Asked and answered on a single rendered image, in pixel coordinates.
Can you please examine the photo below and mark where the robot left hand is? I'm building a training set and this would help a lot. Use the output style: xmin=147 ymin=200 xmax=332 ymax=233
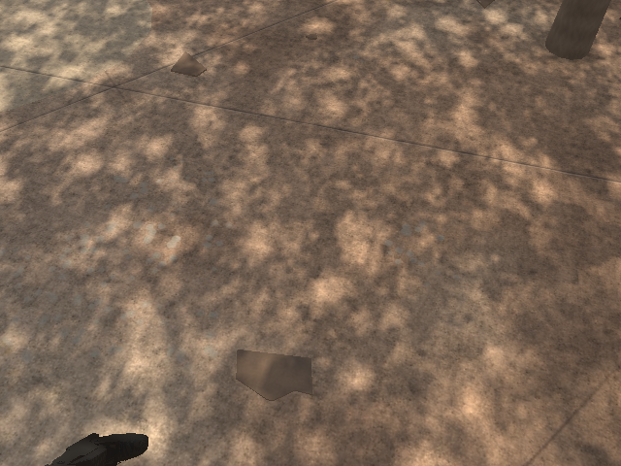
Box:
xmin=45 ymin=433 xmax=148 ymax=466

